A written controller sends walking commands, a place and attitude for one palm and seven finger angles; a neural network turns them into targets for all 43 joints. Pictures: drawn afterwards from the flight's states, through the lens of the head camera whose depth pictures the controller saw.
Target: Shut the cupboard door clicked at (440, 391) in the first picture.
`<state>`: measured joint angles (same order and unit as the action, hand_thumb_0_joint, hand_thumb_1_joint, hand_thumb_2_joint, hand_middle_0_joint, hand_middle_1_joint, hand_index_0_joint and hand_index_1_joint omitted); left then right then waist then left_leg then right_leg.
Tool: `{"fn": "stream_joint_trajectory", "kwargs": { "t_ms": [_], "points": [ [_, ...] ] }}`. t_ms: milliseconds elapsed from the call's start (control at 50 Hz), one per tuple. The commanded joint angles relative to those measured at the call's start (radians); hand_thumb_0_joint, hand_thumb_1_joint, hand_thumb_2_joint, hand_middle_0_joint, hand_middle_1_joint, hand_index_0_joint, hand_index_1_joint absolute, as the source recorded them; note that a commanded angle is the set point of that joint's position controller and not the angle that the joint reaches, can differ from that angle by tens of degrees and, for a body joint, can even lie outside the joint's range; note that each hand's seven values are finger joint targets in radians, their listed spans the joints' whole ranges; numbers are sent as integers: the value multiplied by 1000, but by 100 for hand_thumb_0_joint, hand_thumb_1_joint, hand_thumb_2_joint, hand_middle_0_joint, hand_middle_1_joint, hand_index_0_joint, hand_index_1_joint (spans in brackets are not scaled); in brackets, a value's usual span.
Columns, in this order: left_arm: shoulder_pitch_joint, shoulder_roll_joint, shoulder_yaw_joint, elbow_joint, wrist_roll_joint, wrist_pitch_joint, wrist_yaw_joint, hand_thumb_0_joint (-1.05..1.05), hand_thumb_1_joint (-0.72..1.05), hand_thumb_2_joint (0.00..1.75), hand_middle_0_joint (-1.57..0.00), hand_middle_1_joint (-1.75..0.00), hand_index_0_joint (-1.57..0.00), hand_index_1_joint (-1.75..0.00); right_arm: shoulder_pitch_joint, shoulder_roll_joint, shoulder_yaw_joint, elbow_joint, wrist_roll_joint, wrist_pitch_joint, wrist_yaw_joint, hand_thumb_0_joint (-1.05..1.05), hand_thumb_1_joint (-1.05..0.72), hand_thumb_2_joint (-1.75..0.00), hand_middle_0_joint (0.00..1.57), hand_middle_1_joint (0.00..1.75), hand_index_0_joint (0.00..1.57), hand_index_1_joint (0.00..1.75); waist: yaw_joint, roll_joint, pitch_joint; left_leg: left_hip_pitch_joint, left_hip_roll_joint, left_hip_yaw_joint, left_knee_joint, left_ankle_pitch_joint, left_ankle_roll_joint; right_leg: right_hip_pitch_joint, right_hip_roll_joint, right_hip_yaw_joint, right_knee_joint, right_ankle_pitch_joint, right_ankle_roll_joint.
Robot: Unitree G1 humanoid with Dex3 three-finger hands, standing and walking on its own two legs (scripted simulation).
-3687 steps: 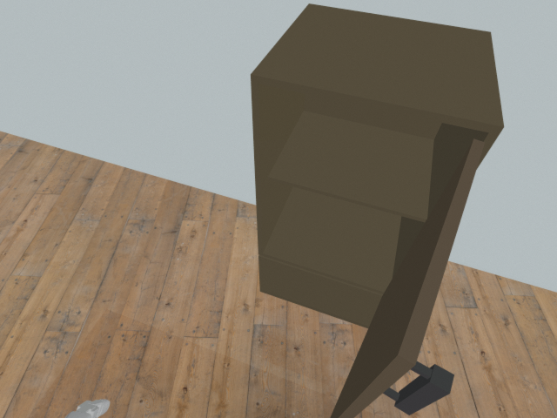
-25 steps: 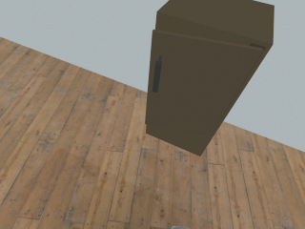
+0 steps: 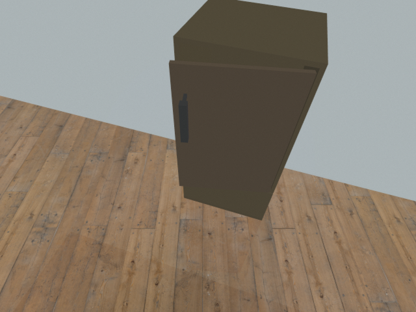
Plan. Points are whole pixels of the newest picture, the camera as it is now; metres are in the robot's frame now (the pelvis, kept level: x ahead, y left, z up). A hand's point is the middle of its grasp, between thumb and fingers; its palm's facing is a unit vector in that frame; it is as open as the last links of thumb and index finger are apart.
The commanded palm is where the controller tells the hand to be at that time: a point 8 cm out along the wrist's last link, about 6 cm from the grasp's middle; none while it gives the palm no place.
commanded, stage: take the last steps up to it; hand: left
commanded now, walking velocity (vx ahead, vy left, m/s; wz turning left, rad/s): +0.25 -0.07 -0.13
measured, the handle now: (184, 118) +0.67 +0.11 -0.05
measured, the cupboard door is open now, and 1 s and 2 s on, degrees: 14 14 14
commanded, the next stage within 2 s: come to a stop and stand still in 0.42 s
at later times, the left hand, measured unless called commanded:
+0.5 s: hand (162, 280) +0.22 +0.12 -0.17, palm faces -0.07 -0.98 -0.20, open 7.4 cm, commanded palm none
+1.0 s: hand (166, 284) +0.22 +0.11 -0.18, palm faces -0.02 -0.97 -0.24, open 7.3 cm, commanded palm none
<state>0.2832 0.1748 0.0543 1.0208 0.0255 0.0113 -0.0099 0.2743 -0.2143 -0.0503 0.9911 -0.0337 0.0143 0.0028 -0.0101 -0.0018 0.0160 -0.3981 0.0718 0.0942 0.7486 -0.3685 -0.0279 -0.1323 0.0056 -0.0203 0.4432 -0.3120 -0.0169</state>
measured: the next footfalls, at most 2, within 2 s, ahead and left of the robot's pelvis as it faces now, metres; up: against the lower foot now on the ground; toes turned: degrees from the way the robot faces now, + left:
left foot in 0.04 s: +0.09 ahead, +0.12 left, +0.00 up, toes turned +6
right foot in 0.44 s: +0.20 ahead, -0.17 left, +0.00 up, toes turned -9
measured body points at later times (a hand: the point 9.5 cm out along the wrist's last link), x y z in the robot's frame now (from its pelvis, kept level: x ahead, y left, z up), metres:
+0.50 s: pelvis +0.13 -0.06 -0.01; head +0.16 -0.07 +0.44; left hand +0.23 +0.17 -0.15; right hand +0.04 -0.27 -0.17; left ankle +0.06 +0.09 -0.71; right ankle +0.16 -0.16 -0.74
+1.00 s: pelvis +0.18 -0.08 -0.01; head +0.21 -0.09 +0.44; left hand +0.22 +0.16 -0.16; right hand +0.27 -0.32 -0.15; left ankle +0.22 +0.04 -0.73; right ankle +0.16 -0.16 -0.74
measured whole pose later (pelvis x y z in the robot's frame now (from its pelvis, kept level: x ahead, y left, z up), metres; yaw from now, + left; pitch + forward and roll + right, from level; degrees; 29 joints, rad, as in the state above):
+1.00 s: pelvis +0.18 -0.08 -0.01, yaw -5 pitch -1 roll +0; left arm 0.24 0.17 0.03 1.03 0.02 0.03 0.03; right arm 0.10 -0.19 -0.04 0.97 -0.02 0.04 -0.03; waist 0.03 0.01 0.07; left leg -0.31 0.03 0.07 0.59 -0.28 0.00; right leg -0.23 0.00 -0.09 0.56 -0.33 -0.05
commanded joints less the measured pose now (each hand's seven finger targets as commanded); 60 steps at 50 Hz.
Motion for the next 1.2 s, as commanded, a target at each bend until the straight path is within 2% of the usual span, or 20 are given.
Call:
{"fn": "stream_joint_trajectory", "kwargs": {
  "t_ms": [0,20,40,180,360,380,420,480,580,640,700,760,820,880,940,980,1040,1100,1120,1180],
  "points": [
    [-34,118,27,-63,-10,-21,-1,0,90,90,-20,-30,-20,-30,179,-116,-13,-3,-2,-57,-18,0,-90,-90,20,30,20,30,-78,100,1,394,60,-124,-363,22,24,-324,-85,117,82,-152,-93],
    [-16,63,16,-82,-15,-20,-9,0,90,90,-20,-30,-20,-30,277,-220,-35,14,-19,-62,-28,0,-90,-90,20,30,20,30,-106,352,-20,474,319,-466,-501,-110,122,-479,29,-28,377,-231,-35],
    [-75,104,16,-119,-2,-22,-14,0,90,90,-20,-30,-20,-30,309,-255,-37,8,-11,-52,-36,0,-90,-90,20,30,20,30,-118,256,2,403,415,-624,-571,-198,200,-524,17,22,543,-275,-39],
    [-57,56,19,-62,2,-4,-31,0,90,90,-20,-30,-20,-30,127,-117,1,-9,-2,-73,-42,0,-90,-90,20,30,20,30,-6,145,46,249,236,-146,-573,190,153,-434,-76,12,547,22,11],
    [-36,64,18,-38,3,-22,-24,0,90,90,-20,-30,-20,-30,109,-111,-20,35,1,-39,-23,0,-90,-90,20,30,20,30,25,101,32,152,181,-44,-410,83,122,-73,-4,-108,83,120,9],
    [27,95,26,-14,3,-31,-18,0,90,90,-20,-30,-20,-30,108,-90,-17,39,8,-40,-19,0,-90,-90,20,30,20,30,55,37,19,94,128,-3,-310,69,90,43,-25,-64,13,125,-5],
    [194,236,53,41,2,-51,1,0,90,90,-20,-30,-20,-30,97,4,5,0,21,-46,-10,0,-90,-90,20,30,20,30,110,-287,-57,-183,-52,89,128,-265,32,273,-355,384,-184,53,-160],
    [70,148,32,24,-5,-51,26,0,90,90,-20,-30,-20,-30,36,-34,-6,4,18,-43,-24,0,-90,-90,20,30,20,30,60,-216,-17,-217,20,-82,367,-170,35,147,-356,333,-183,290,-239],
    [-58,79,-1,-6,0,-56,39,0,90,90,-20,-30,-20,-30,91,63,30,53,21,-14,-23,0,-90,-90,20,30,20,30,-19,-86,-37,58,-9,-40,16,-4,-4,-50,-255,65,-120,688,-165],
    [-65,101,-4,12,-9,-45,47,0,90,90,-20,-30,-20,-30,85,29,27,62,27,-6,-24,0,-90,-90,20,30,20,30,-24,-82,-38,181,-25,-50,-239,194,-8,-58,-228,60,-43,665,-121],
    [-4,83,-4,6,-16,-18,61,0,90,90,-20,-30,-20,-30,42,-82,6,31,15,-10,-33,0,-90,-90,20,30,20,30,8,41,-56,266,130,-154,-282,740,74,-101,-132,25,27,348,-23],
    [0,91,-4,-8,-9,4,57,0,90,90,-20,-30,-20,-30,-27,-102,1,-2,20,0,-47,0,-90,-90,20,30,20,30,17,150,-27,236,162,-187,-315,811,122,-94,-84,-4,92,243,2],
    [20,95,-2,-14,-8,14,52,0,90,90,-20,-30,-20,-30,-71,-120,-8,-31,19,9,-49,0,-90,-90,20,30,20,30,30,154,-65,236,182,-202,-335,755,149,-85,-66,1,137,74,3],
    [36,111,1,-27,1,8,51,0,90,90,-20,-30,-20,-30,-103,-115,-16,-61,20,16,-46,0,-90,-90,20,30,20,30,28,39,-102,228,124,-156,-257,585,110,-67,-101,66,54,312,-14],
    [-9,161,8,-45,7,-3,48,0,90,90,-20,-30,-20,-30,-75,-61,-14,-62,22,32,-32,0,-90,-90,20,30,20,30,3,-175,-60,149,-39,-52,-94,124,20,-73,-297,226,-64,555,-141],
    [-33,156,5,-49,7,-5,47,0,90,90,-20,-30,-20,-30,-104,-43,-12,-60,22,42,-29,0,-90,-90,20,30,20,30,9,-145,-14,102,-56,-87,25,-87,13,-100,-322,224,-91,624,-193],
    [-58,157,6,-40,5,-11,46,0,90,90,-20,-30,-20,-30,-77,-35,1,-35,29,31,-30,0,-90,-90,20,30,20,30,-5,-135,-28,118,-39,-98,-122,-21,10,-25,-272,161,-16,690,-166],
    [-45,128,-3,-28,-14,-11,47,0,90,90,-20,-30,-20,-30,-42,-76,11,4,20,0,-34,0,-90,-90,20,30,20,30,12,-18,-93,283,63,-162,-325,507,44,-30,-148,69,37,453,-40],
    [94,121,-5,-19,-9,-53,93,0,90,90,-20,-30,-20,-30,-72,-119,-14,-70,28,-29,-30,0,-90,-90,20,30,20,30,38,-1,-128,256,64,-55,-109,544,25,-17,-174,119,42,835,18],
    [22,165,-12,-68,-7,-45,81,0,90,90,-20,-30,-20,-30,10,-24,10,-87,29,-29,-25,0,-90,-90,20,30,20,30,-13,-42,-183,139,-37,-65,-216,162,34,107,-258,114,158,981,-84]
  ]
}}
